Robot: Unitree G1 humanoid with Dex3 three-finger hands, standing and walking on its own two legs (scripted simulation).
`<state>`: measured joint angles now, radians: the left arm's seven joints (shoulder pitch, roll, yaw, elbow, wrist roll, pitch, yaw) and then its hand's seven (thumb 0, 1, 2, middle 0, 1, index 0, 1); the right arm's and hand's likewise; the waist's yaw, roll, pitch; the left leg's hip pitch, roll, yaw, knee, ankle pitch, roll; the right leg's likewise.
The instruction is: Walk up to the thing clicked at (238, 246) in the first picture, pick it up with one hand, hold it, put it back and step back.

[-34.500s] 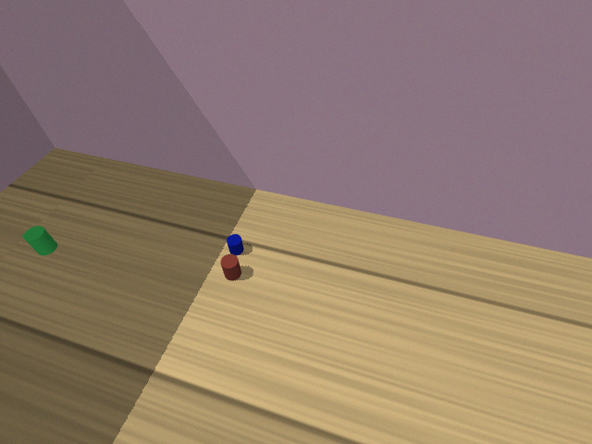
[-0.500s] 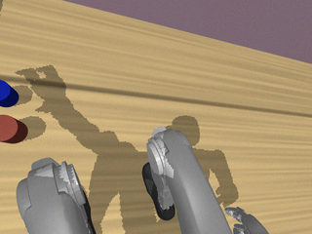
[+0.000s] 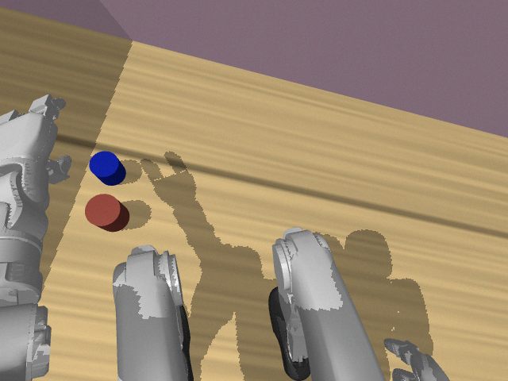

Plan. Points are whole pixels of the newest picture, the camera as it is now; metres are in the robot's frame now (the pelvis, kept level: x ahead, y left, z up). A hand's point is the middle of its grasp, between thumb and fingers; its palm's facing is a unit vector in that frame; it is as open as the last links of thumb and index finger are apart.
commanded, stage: home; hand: left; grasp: from above
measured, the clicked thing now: (108, 169) +0.53 +0.29 -0.35
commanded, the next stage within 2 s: none
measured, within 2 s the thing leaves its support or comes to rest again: neither
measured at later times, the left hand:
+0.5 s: hand out of the picture +0.28 +0.25 +0.10, palm faces +0.03 -0.91 -0.42, open 7.4 cm
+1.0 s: hand out of the picture +0.22 +0.22 +0.28, palm faces +0.22 -0.95 -0.22, open 7.4 cm
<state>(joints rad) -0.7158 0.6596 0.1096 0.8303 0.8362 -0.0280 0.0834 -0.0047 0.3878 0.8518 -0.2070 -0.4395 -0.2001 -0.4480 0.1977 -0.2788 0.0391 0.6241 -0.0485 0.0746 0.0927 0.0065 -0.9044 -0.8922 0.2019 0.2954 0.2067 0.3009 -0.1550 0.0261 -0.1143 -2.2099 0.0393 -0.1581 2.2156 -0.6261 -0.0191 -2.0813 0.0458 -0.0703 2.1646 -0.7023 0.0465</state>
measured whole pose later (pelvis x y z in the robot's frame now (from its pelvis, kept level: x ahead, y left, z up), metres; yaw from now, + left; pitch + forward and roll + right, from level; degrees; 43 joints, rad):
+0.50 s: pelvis +0.02 +0.00 +0.20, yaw +6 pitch +24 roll -5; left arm -0.05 0.35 0.05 0.33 0.14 0.29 0.06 0.01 0.90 0.90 -0.21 -0.30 -0.21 -0.30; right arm 0.12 -0.23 0.02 0.57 0.04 -0.06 -0.06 0.01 -0.90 -0.89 0.20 0.30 0.21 0.30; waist -0.08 0.03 -0.19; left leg -1.45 0.04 -0.10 1.58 -0.55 -0.02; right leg -1.34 0.01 -0.05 1.53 -0.61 0.03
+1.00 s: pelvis +0.09 +0.01 +0.33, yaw +9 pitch +11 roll -3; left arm 0.50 0.22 0.04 -0.13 -0.06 0.45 0.05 0.01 0.91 0.90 -0.20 -0.30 -0.20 -0.30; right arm 0.30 -0.21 0.04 0.53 0.02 -0.18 -0.19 0.02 -0.90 -0.89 0.20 0.30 0.21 0.30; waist -0.06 0.06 -0.18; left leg -0.75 0.04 -0.06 1.02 -0.47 -0.01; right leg -0.64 0.00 -0.04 0.94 -0.50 0.02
